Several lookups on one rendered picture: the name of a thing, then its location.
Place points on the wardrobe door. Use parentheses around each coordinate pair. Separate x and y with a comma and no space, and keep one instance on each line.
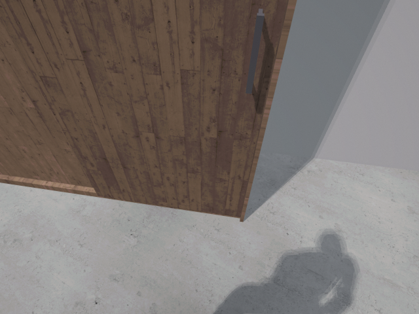
(151,94)
(32,143)

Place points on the handle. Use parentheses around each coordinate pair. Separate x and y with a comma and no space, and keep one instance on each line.
(255,50)

